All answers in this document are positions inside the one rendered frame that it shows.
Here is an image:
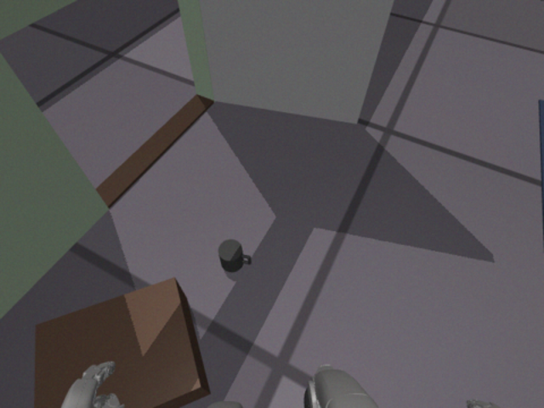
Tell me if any left robot hand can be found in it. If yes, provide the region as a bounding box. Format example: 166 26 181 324
61 361 124 408

